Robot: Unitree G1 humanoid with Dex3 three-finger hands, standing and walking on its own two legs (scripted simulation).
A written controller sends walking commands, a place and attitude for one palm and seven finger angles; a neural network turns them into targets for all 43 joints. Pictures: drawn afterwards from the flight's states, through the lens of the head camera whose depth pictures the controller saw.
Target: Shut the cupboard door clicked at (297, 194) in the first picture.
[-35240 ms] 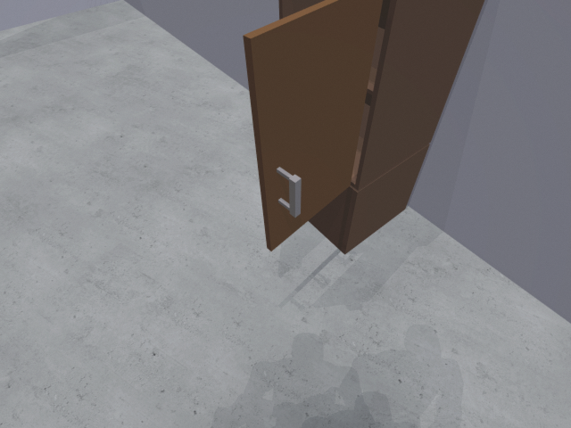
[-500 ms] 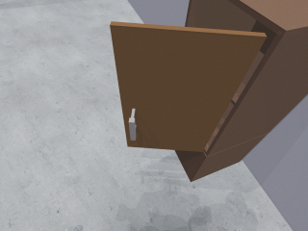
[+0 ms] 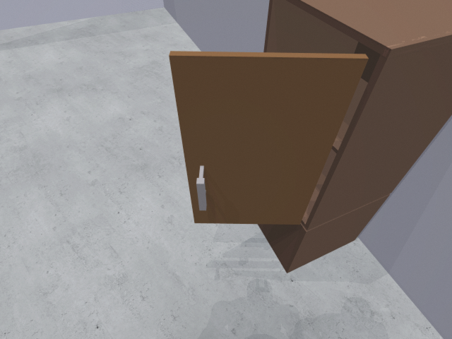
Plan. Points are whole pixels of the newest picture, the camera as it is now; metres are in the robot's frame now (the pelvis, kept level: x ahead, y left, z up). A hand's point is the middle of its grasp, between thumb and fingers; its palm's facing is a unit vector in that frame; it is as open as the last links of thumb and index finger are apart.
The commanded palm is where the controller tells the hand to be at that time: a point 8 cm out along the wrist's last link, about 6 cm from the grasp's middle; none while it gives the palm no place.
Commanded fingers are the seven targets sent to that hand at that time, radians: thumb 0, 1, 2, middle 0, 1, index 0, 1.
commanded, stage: come to a stop and stand still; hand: left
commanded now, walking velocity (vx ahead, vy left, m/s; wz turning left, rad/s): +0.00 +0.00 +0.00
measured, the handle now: (202, 188) +0.50 +0.10 -0.12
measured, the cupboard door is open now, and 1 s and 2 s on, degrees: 65 65 65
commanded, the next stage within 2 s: look again from close up in 0.24 s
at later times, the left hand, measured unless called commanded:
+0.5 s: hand out of the picture -0.03 +0.16 -0.18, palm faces +0.01 -0.99 -0.17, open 7.3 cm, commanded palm none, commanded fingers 0.00 0.90 0.90 -0.20 -0.30 -0.20 -0.30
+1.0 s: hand out of the picture -0.06 +0.19 -0.19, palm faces +0.04 -0.98 -0.18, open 7.3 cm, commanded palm none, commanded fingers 0.00 0.90 0.90 -0.20 -0.30 -0.20 -0.30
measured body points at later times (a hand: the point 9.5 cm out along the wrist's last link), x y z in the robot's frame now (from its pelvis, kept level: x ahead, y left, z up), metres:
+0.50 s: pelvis -0.02 +0.00 -0.01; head -0.01 +0.00 +0.44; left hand -0.02 +0.21 -0.17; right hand -0.03 -0.21 -0.17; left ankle +0.03 +0.09 -0.74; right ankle -0.03 -0.12 -0.74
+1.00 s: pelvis -0.03 +0.02 -0.01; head -0.04 +0.04 +0.44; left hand -0.06 +0.24 -0.17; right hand +0.01 -0.22 -0.15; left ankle +0.03 +0.09 -0.74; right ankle -0.03 -0.12 -0.74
